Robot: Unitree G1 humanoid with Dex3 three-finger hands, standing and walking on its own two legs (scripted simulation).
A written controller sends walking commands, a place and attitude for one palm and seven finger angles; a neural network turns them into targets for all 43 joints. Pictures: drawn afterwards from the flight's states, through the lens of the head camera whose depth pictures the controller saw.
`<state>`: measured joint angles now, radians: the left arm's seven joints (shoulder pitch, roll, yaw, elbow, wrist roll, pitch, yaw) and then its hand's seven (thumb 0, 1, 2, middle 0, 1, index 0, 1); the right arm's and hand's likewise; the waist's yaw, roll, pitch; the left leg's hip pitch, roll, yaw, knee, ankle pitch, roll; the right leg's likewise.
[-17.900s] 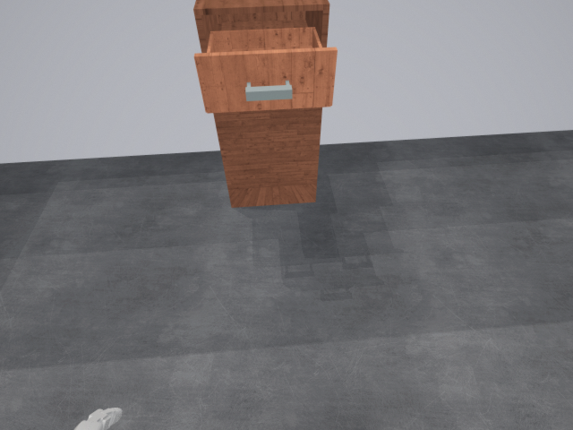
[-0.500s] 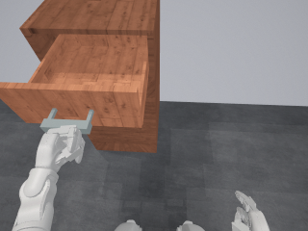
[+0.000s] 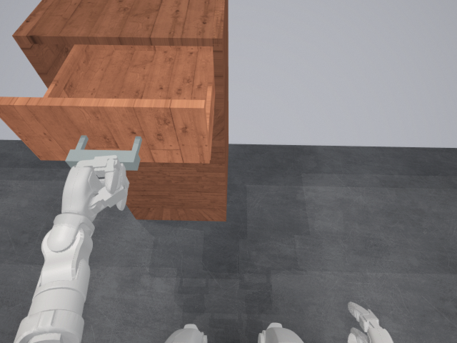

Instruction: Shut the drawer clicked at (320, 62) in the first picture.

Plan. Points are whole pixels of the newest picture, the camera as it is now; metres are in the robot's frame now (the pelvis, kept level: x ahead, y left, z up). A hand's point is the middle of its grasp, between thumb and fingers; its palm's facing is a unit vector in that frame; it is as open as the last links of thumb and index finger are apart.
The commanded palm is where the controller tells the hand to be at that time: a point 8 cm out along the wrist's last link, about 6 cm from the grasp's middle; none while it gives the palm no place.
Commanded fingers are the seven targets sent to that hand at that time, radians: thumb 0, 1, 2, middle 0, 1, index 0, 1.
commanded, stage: push the drawer shut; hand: left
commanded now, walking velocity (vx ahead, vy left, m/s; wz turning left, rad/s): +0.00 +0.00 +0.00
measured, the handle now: (107, 150) +0.44 +0.24 +0.06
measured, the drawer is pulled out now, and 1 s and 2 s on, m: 0.17 0.06 0.00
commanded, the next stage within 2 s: pull the fist back off the drawer in 1.92 s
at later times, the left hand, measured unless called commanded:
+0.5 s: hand (133, 157) +0.43 +0.19 +0.06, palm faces -0.02 -1.00 -0.03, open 2.9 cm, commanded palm +0.41 +0.24 +0.06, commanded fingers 0.00 0.90 0.90 -1.40 -1.60 -1.40 -1.60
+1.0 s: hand (139, 136) +0.48 +0.18 +0.06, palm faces +0.00 -1.00 -0.04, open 3.1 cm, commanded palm +0.46 +0.23 +0.06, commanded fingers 0.00 0.90 0.90 -1.40 -1.60 -1.40 -1.60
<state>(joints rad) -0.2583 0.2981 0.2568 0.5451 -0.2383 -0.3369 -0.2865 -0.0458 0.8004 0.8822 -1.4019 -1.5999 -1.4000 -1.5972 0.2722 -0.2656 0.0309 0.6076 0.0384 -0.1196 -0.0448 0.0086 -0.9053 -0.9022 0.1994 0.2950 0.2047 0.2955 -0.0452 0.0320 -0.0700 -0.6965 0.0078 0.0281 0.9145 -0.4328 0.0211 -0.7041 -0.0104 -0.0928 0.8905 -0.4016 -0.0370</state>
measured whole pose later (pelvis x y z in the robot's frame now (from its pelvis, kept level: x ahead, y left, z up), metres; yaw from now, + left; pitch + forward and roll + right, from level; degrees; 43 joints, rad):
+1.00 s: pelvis +0.00 +0.00 -0.01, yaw -1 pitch +18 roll -1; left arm -0.77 0.42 0.36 1.08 -0.13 -0.42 -0.23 -0.01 0.86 0.92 -1.40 -1.60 -1.40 -1.60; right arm 0.34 -0.27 0.03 0.65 0.01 0.00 -0.01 0.00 -0.91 -0.90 0.20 0.29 0.20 0.30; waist -0.12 0.03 -0.08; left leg -0.84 0.02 0.03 0.98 -0.45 0.03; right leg -0.85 0.00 -0.09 0.93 -0.40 -0.03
